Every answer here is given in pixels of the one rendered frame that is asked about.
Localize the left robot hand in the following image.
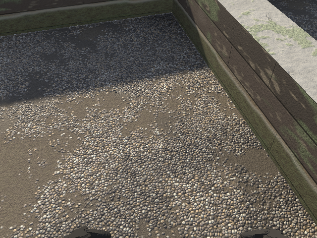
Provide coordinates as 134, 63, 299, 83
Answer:
61, 226, 111, 238

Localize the right robot hand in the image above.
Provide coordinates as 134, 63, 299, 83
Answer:
240, 227, 290, 238

